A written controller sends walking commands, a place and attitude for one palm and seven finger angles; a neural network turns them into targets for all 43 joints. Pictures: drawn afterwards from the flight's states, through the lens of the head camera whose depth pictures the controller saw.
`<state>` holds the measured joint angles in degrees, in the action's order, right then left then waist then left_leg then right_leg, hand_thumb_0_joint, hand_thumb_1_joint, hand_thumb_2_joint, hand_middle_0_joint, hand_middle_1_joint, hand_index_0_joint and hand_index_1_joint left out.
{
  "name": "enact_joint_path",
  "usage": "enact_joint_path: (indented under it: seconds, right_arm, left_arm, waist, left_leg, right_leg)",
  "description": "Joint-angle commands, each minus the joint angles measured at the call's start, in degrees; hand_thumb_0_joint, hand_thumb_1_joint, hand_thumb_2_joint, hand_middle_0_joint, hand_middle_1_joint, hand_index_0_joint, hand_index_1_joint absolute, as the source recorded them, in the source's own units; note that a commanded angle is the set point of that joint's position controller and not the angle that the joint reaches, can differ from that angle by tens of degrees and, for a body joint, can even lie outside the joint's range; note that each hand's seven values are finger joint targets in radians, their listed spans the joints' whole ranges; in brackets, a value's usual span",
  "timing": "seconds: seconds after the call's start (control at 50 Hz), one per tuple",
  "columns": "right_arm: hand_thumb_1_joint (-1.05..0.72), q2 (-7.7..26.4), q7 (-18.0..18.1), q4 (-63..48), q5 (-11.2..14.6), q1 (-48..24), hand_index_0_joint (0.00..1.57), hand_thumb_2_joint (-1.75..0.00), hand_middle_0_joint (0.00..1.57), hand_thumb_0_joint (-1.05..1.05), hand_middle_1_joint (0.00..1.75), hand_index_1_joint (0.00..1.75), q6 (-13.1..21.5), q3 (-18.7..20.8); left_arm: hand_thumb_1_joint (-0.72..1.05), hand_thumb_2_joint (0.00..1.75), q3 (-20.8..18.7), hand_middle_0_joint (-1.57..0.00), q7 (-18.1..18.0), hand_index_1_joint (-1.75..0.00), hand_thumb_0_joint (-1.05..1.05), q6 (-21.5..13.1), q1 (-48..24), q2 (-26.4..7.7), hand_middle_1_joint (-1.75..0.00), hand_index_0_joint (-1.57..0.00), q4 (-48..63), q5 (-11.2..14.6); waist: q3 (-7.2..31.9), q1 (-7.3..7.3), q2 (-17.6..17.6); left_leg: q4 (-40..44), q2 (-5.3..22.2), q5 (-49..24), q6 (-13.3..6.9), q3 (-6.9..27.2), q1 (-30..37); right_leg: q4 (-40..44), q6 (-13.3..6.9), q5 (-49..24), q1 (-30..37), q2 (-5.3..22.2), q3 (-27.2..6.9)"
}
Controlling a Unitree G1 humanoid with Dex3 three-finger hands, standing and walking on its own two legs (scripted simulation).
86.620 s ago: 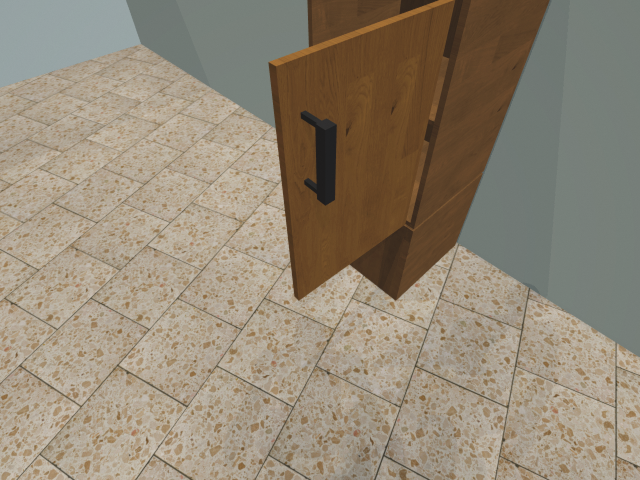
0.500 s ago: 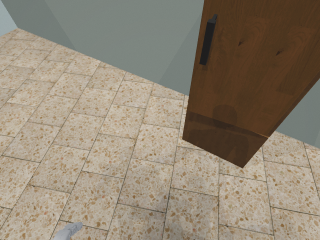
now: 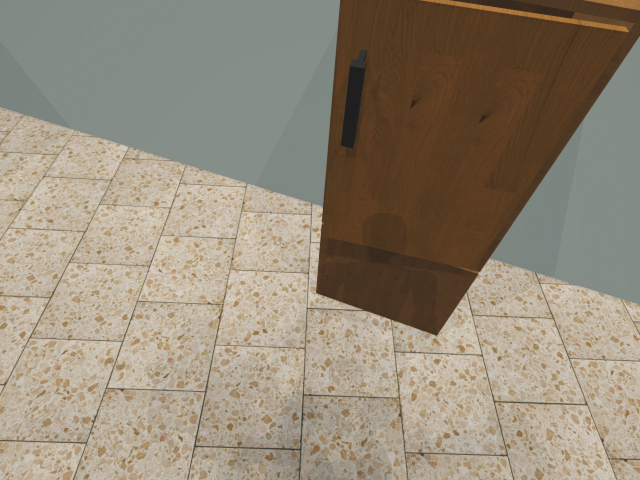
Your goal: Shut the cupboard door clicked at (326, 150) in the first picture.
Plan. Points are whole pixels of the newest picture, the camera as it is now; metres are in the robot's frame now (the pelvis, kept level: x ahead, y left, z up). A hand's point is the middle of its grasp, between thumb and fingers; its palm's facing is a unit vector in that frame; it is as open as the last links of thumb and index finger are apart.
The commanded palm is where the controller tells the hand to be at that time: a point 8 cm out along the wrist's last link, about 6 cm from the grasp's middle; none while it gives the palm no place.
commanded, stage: turn to face it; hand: left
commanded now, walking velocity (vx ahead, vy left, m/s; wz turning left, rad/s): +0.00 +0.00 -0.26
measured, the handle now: (355, 100) +0.70 -0.01 +0.09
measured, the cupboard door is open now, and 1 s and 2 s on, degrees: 7 7 7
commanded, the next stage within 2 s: take the last steps up to it in 0.10 s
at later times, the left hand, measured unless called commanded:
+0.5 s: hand out of the picture +0.13 +0.15 -0.15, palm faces -0.13 -0.97 -0.23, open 7.4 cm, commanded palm none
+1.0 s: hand (251, 415) +0.23 +0.12 -0.17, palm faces -0.15 -0.97 -0.17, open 7.4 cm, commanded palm none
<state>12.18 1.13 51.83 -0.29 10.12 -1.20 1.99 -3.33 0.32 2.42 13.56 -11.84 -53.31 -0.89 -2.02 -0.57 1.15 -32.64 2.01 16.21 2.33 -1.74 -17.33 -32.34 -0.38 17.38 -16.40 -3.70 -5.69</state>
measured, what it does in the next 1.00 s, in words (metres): walks ahead: right foot, then left foot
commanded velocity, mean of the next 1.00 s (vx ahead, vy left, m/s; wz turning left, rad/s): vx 0.20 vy -0.05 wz -0.10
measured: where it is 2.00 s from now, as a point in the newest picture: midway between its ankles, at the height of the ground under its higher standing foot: outside the picture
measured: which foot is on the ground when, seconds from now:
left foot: down 0.00-0.42, up 0.44-0.76, down 0.78-1.00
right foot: down 0.00-0.00, up 0.02-0.40, down 0.42-0.80, up 0.82-1.00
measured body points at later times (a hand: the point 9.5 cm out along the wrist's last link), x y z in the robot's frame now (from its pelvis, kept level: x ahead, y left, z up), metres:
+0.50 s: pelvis +0.03 -0.03 +0.00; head +0.04 -0.05 +0.45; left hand +0.13 +0.20 -0.13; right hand -0.03 -0.28 -0.16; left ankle +0.01 +0.10 -0.68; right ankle -0.03 -0.11 -0.73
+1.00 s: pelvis +0.18 -0.05 +0.01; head +0.21 -0.06 +0.46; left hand +0.24 +0.17 -0.15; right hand +0.16 -0.29 -0.14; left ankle +0.21 +0.05 -0.73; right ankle +0.14 -0.17 -0.68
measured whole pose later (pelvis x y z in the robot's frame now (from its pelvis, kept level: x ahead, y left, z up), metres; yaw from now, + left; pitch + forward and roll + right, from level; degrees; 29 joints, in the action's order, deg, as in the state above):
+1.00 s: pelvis +0.18 -0.05 +0.01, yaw -11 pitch +0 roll +0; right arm 9.1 1.5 58.9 -1.8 15.0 2.6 1.3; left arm -3.0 0.9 -0.2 14.3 -9.7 -60.9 -1.2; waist -4.0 0.5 0.9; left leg -26.7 2.7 12.9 -1.3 -8.8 -13.6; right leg -55.2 -1.5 22.8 -24.2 3.0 2.4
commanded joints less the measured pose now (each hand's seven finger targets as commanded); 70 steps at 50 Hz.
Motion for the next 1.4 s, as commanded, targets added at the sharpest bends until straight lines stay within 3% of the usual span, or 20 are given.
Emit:
enact_joint_path:
  seconds: [0.0, 0.08, 0.18, 0.28, 0.34, 0.36, 0.38, 0.4, 0.42, 0.54, 0.68, 0.74, 0.78, 0.86, 0.94, 1.04, 1.1, 1.16, 1.26, 1.38]
  right_arm:
    - [-0.9, 13.4, 1.4, -2.8, -1.6, 6.5, 0.2, -0.9, 0.2, 0.0, 0.3, 0.3, 1.0, 2.2]
    - [-0.9, 8.7, 2.2, -2.7, -1.7, 3.0, 0.2, -0.9, 0.2, 0.0, 0.3, 0.3, 1.7, 0.9]
    - [-0.9, 8.7, 2.0, 0.0, -1.5, 7.1, 0.2, -0.9, 0.2, 0.0, 0.3, 0.3, 1.5, 1.6]
    - [-0.9, 10.9, 1.1, 2.0, -2.1, 8.3, 0.2, -0.9, 0.2, 0.0, 0.3, 0.3, 1.1, 2.7]
    - [-0.9, 11.1, 0.8, 2.8, -1.8, 6.3, 0.2, -0.9, 0.2, 0.0, 0.3, 0.3, 1.2, 2.8]
    - [-0.9, 9.3, 0.4, 2.7, -1.4, 5.6, 0.2, -0.9, 0.2, 0.0, 0.3, 0.3, 1.5, 2.5]
    - [-0.9, 5.0, 0.1, 1.1, -0.6, 4.3, 0.2, -0.9, 0.2, 0.0, 0.3, 0.3, 1.8, 1.4]
    - [-0.9, 5.1, -0.2, -1.3, -1.1, -1.2, 0.2, -0.9, 0.2, 0.0, 0.3, 0.3, 1.7, 1.0]
    - [-0.9, 6.1, -0.6, -1.6, -1.2, -2.6, 0.2, -0.9, 0.2, 0.0, 0.3, 0.3, 1.6, 1.4]
    - [-0.9, 3.0, -1.7, 2.7, -1.5, 3.4, 0.2, -0.9, 0.2, 0.0, 0.3, 0.3, 1.4, 1.4]
    - [-0.9, 1.6, -1.8, 1.9, -1.1, 0.6, 0.2, -0.9, 0.2, 0.0, 0.3, 0.3, 3.1, 0.8]
    - [-0.9, 3.9, -0.6, 6.3, -1.7, 12.2, 0.2, -0.9, 0.2, 0.0, 0.3, 0.3, 4.2, 1.2]
    - [-0.9, 12.8, 0.5, 8.5, -2.5, 23.4, 0.2, -0.9, 0.2, 0.0, 0.3, 0.3, 4.3, 3.0]
    - [-0.9, 6.1, 1.0, 5.3, -1.6, 11.5, 0.2, -0.9, 0.2, 0.0, 0.3, 0.3, 3.9, 1.0]
    - [-0.9, 5.5, 0.9, 5.6, -1.7, 8.5, 0.2, -0.9, 0.2, 0.0, 0.3, 0.3, 4.2, 1.1]
    - [-0.9, 5.5, 0.6, 6.2, -1.2, 5.5, 0.2, -0.9, 0.2, 0.0, 0.3, 0.3, 2.7, 1.2]
    - [-0.9, 0.1, 0.1, 6.6, 0.0, 7.9, 0.2, -0.9, 0.2, 0.0, 0.3, 0.3, 1.9, 0.0]
    - [-0.9, -1.0, 0.2, 9.0, 0.0, 11.8, 0.2, -0.9, 0.2, 0.0, 0.3, 0.3, -0.3, 0.3]
    - [-0.9, 2.3, 1.1, 7.9, 0.4, 8.5, 0.2, -0.9, 0.2, 0.0, 0.3, 0.3, -0.7, 1.1]
    - [-0.9, 1.1, 0.4, 5.1, 0.2, 6.2, 0.2, -0.9, 0.2, 0.0, 0.3, 0.3, -1.3, 1.5]
  left_arm:
    - [0.9, 0.9, -1.9, -0.2, -0.6, -0.3, 0.0, -0.5, -1.3, -6.6, -0.3, -0.2, 5.1, 0.1]
    - [0.9, 0.9, -2.4, -0.2, 0.3, -0.3, 0.0, 0.1, -1.0, -5.8, -0.3, -0.2, 2.8, -0.4]
    - [0.9, 0.9, -1.3, -0.2, 0.4, -0.3, 0.0, 0.1, -3.6, -3.6, -0.3, -0.2, 2.6, -0.2]
    - [0.9, 0.9, -0.9, -0.2, 1.5, -0.3, 0.0, -0.1, -5.4, -3.0, -0.3, -0.2, 2.6, -0.6]
    - [0.9, 0.9, -1.4, -0.2, 2.1, -0.3, 0.0, -0.8, -0.2, -3.9, -0.3, -0.2, 0.1, -0.8]
    - [0.9, 0.9, -2.0, -0.2, 1.8, -0.3, 0.0, -1.5, 3.6, -6.0, -0.3, -0.2, -1.2, -0.9]
    - [0.9, 0.9, -2.8, -0.2, 1.0, -0.3, 0.0, -2.4, 8.4, -10.9, -0.3, -0.2, -2.8, -1.3]
    - [0.9, 0.9, -3.3, -0.2, 0.2, -0.3, 0.0, -2.4, 11.1, -13.8, -0.3, -0.2, -3.8, -0.7]
    - [0.9, 0.9, -2.7, -0.2, -0.2, -0.3, 0.0, -2.5, 10.1, -12.8, -0.3, -0.2, -3.3, -0.4]
    - [0.9, 0.9, -0.6, -0.2, -0.7, -0.3, 0.0, -5.2, 2.7, -5.7, -0.3, -0.2, -3.5, -0.3]
    - [0.9, 0.9, -0.6, -0.2, -0.9, -0.3, 0.0, -5.8, 7.3, -6.3, -0.3, -0.2, -8.1, -0.5]
    - [0.9, 0.9, -0.4, -0.2, -0.9, -0.3, 0.0, -5.6, 6.5, -5.2, -0.3, -0.2, -8.7, 0.3]
    - [0.9, 0.9, 0.6, -0.2, -0.5, -0.3, 0.0, -5.3, 9.5, -0.7, -0.3, -0.2, -6.8, 1.0]
    - [0.9, 0.9, -0.1, -0.2, 0.2, -0.3, 0.0, -4.0, 2.2, -1.7, -0.3, -0.2, -5.4, -0.6]
    - [0.9, 0.9, 0.2, -0.2, 0.6, -0.3, 0.0, -2.9, 4.9, 1.9, -0.3, -0.2, -5.8, -0.4]
    - [0.9, 0.9, 0.6, -0.2, 0.1, -0.3, 0.0, -3.0, 5.8, 1.7, -0.3, -0.2, -6.2, -0.5]
    - [0.9, 0.9, 0.1, -0.2, -1.1, -0.3, 0.0, -4.4, 6.5, -6.4, -0.3, -0.2, -7.0, -0.6]
    - [0.9, 0.9, 0.0, -0.2, -1.6, -0.3, 0.0, -3.6, -0.5, -8.1, -0.3, -0.2, -5.2, -0.5]
    - [0.9, 0.9, -1.1, -0.2, -3.4, -0.3, 0.0, -2.9, 2.6, -8.5, -0.3, -0.2, -6.0, -0.5]
    - [0.9, 0.9, -2.2, -0.2, -3.6, -0.3, 0.0, -1.7, -2.7, -9.1, -0.3, -0.2, -2.7, -1.0]
  waist:
    - [4.1, 2.54, -13.7]
    - [2.3, 0.03, -11.4]
    - [5.1, 2.16, -11.3]
    - [2.4, 3.3, -12.0]
    - [1.5, 0.1, -7.3]
    - [1.9, -1.92, -2.4]
    - [2.5, -4.04, 11.7]
    - [-0.6, -6.27, 16.4]
    - [-4.0, -5.32, 9.2]
    - [-5.5, 1.91, 5.2]
    - [-3.0, 0.83, 3.1]
    - [2.7, 5.82, -0.7]
    - [10.1, 7.78, -19.9]
    - [-3.9, 3.53, -7.8]
    - [1.1, 0.77, -7.5]
    - [0.7, -1.33, -6.6]
    - [1.2, -0.54, 9.9]
    - [1.0, 2.22, 10.3]
    - [6.0, -1.59, 8.6]
    - [8.8, -0.57, 6.0]
  left_leg:
    - [16.3, 23.5, -17.9, -12.0, 19.8, 7.7]
    - [13.2, 16.0, -33.8, -10.4, 7.7, 9.5]
    - [10.4, 14.9, -38.6, -10.4, 2.8, 15.1]
    - [15.4, 17.8, -4.3, -10.5, 6.9, 9.3]
    - [11.9, 14.9, 8.8, -7.4, 4.2, 1.2]
    - [5.4, 11.1, 10.2, -5.3, 0.6, -4.5]
    - [-8.4, 3.9, 16.2, -1.9, -7.5, -16.4]
    - [-21.0, 1.1, 21.8, -1.0, -5.2, -23.7]
    - [-27.3, 2.3, 17.5, -1.4, -0.6, -25.2]
    - [-24.5, 4.3, 2.0, 0.2, -1.8, -16.4]
    - [-6.6, 2.3, -0.2, -1.5, -4.6, -10.8]
    - [4.4, -0.5, -9.6, -2.7, -5.6, 9.5]
    - [13.1, 23.2, -18.5, -13.2, 25.1, 27.8]
    - [21.9, 20.2, -0.6, -12.6, 18.2, 4.0]
    - [19.6, 15.0, -10.3, -10.8, 4.2, 3.9]
    - [13.1, 11.7, -7.5, -8.7, 0.1, 0.3]
    - [2.6, 1.4, 6.2, -0.9, -5.2, -3.3]
    - [-1.7, 1.3, 9.6, -0.8, -3.8, 4.6]
    - [-12.3, -0.1, 15.0, 0.2, -0.7, -5.4]
    - [-12.0, -0.8, 10.5, 0.6, 1.5, -3.9]
  right_leg:
    - [-23.2, 0.5, 17.0, -10.1, 1.8, 1.4]
    - [-31.4, 2.3, 9.4, -13.6, 4.1, 2.4]
    - [-20.5, 2.6, 8.2, -10.3, 4.4, 6.3]
    - [-9.4, 0.9, 9.6, -4.6, 4.0, 9.6]
    - [5.2, -0.1, 0.7, 7.8, 2.6, 11.3]
    - [11.4, -1.5, 1.3, 15.4, 4.8, 7.3]
    - [18.7, -6.3, 9.1, 23.8, 17.1, -10.1]
    - [23.0, -12.3, 9.6, 20.9, 25.1, -21.6]
    - [24.5, -14.2, 13.0, 16.1, 25.3, -19.4]
    - [22.3, -11.5, -8.8, 7.6, 16.7, -1.4]
    - [17.1, -11.0, -24.4, 14.9, 16.7, -0.2]
    - [-0.5, -7.3, -33.2, 9.9, 11.5, 4.6]
    - [-29.4, -2.8, 14.8, -11.8, 0.9, 10.0]
    - [-36.3, -2.2, 7.2, -14.5, 8.4, 3.9]
    - [-19.4, -0.5, 4.0, -6.6, 8.2, 7.5]
    - [-0.5, 1.0, -6.8, 4.3, 5.2, 11.3]
    - [12.5, -3.5, -27.6, 8.9, 18.3, -6.1]
    - [14.0, -7.3, -28.5, 1.4, 20.2, -5.3]
    - [6.1, -12.1, -67.8, 17.9, 24.8, -5.3]
    - [6.8, -11.4, -51.9, 14.2, 23.1, -1.3]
